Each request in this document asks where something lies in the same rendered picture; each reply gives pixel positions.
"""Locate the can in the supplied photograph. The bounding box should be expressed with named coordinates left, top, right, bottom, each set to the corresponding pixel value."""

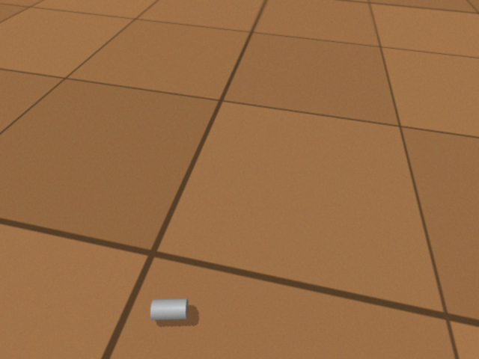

left=150, top=298, right=189, bottom=320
